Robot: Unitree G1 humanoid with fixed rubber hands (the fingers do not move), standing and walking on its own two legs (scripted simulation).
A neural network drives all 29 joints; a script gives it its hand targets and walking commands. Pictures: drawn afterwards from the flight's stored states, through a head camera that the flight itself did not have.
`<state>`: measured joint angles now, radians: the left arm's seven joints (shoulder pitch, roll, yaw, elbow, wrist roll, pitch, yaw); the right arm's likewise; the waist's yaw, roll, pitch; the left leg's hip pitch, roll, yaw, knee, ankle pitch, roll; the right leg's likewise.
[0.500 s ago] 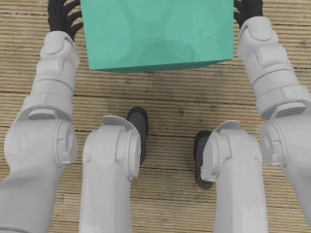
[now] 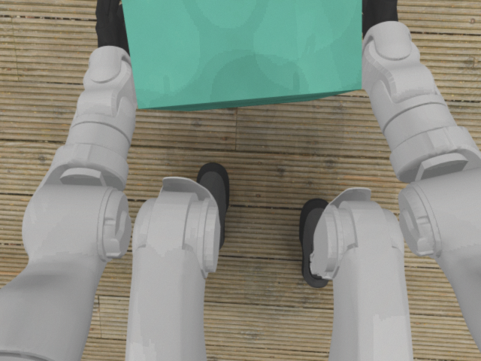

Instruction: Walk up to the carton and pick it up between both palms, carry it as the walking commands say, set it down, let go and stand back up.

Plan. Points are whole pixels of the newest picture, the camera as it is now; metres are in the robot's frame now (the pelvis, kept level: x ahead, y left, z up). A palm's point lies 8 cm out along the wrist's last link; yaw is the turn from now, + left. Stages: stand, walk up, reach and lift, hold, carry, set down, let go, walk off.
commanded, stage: reach and lift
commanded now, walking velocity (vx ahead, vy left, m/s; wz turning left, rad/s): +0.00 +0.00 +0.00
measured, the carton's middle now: (245, 55) +0.50 +0.08 -0.25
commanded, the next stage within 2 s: none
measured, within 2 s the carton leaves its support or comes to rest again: leaves its support in 0.56 s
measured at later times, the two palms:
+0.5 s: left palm (115, 40) +0.48 +0.26 -0.18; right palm (376, 16) +0.54 -0.08 -0.17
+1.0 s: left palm (68, 19) +0.49 +0.27 -0.10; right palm out of the picture +0.54 -0.07 -0.10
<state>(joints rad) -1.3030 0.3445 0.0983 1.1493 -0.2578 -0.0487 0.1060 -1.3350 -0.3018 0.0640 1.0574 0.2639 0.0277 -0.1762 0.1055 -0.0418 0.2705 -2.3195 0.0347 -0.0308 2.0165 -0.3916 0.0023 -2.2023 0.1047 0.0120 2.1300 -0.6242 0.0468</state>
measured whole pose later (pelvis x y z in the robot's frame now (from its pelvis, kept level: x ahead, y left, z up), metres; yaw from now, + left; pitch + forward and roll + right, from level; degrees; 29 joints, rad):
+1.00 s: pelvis +0.00 +0.00 +0.01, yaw -2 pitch +43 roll -3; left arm -1.18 0.27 0.34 0.86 -0.01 0.27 0.04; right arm -1.24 -0.16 -0.28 0.91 0.00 0.23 -0.11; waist 0.12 -0.08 0.05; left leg -2.32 -0.02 -0.07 1.98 -0.40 -0.04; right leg -2.21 0.16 0.02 2.07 -0.61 0.06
